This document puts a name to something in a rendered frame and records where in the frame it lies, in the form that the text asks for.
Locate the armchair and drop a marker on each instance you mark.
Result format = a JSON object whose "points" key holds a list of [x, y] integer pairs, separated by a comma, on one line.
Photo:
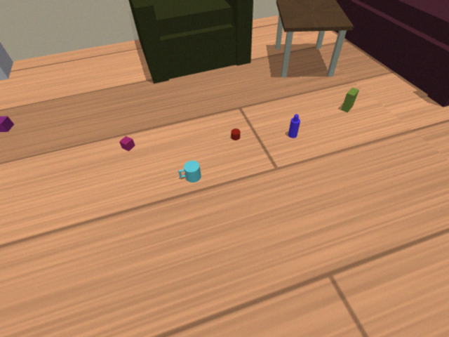
{"points": [[183, 37]]}

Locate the coffee table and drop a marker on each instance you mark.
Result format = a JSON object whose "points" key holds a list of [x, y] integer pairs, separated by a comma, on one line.
{"points": [[307, 16]]}

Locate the sofa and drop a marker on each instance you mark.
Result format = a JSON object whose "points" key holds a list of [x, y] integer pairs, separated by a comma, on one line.
{"points": [[410, 37]]}

